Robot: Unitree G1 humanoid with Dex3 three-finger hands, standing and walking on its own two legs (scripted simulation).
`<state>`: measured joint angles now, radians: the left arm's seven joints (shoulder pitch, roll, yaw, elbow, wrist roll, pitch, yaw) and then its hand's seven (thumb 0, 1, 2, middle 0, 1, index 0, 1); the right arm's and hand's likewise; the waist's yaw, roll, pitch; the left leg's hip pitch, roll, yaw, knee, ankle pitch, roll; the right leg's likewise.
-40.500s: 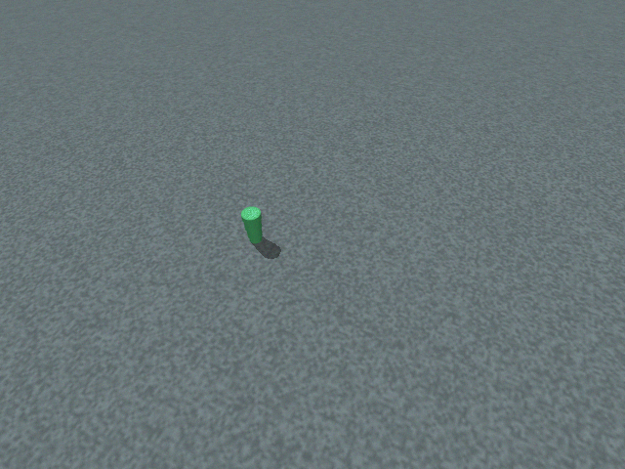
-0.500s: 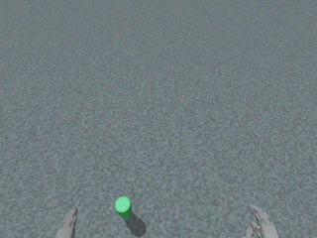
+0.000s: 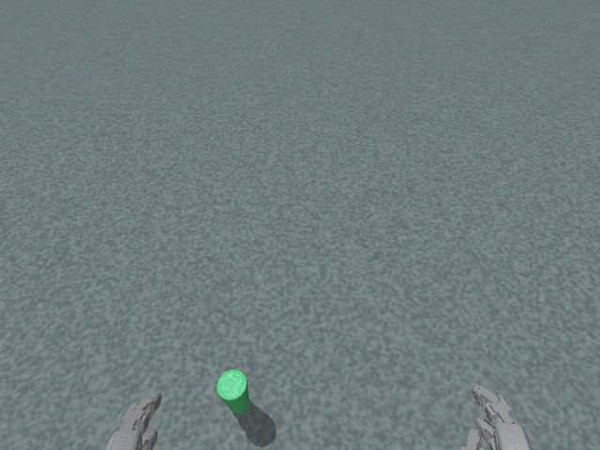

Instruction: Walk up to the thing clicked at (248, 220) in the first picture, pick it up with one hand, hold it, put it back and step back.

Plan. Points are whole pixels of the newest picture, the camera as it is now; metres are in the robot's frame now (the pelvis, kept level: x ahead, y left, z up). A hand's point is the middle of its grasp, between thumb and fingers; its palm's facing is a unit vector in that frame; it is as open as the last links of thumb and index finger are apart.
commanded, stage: stand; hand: left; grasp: from the side
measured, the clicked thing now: (235, 394) +0.45 +0.22 -0.64
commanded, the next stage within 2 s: none
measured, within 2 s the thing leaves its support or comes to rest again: neither
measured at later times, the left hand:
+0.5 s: hand out of the picture +0.08 +0.26 -0.11, palm faces +0.01 -0.93 -0.36, open 7.4 cm
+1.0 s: hand out of the picture +0.03 +0.26 -0.10, palm faces +0.01 -0.94 -0.35, open 7.4 cm
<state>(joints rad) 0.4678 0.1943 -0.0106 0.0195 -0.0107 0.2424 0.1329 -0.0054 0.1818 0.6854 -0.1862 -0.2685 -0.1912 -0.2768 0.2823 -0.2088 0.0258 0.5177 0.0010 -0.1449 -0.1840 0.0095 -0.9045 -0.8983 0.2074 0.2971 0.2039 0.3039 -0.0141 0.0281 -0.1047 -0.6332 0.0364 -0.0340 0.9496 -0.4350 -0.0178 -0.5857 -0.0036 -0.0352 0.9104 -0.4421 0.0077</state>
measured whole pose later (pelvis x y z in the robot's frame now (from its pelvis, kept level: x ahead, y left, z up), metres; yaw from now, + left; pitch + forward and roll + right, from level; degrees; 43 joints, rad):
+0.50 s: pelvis +0.00 +0.01 +0.03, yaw +1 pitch -2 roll +0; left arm 0.24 0.33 0.02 0.87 0.03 0.01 0.03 0.01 0.90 0.90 -0.20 -0.30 -0.21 -0.30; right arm 0.21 -0.32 -0.04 0.94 -0.05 -0.01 -0.01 0.01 -0.91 -0.90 0.21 0.30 0.20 0.30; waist 0.01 0.00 0.04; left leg -0.32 -0.01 -0.01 0.66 -0.32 0.01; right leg -0.28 -0.05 -0.02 0.66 -0.34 0.03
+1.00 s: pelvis -0.01 +0.01 +0.06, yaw +1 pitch -5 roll +0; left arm 0.17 0.32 0.00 1.12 0.02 0.00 0.01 0.01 0.90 0.90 -0.20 -0.30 -0.21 -0.31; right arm 0.13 -0.32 -0.02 1.12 -0.03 0.00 0.00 0.00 -0.91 -0.90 0.21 0.30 0.20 0.30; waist 0.01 0.02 0.06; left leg -0.15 -0.01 -0.01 0.39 -0.15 0.01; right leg -0.13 -0.05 -0.02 0.39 -0.19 0.03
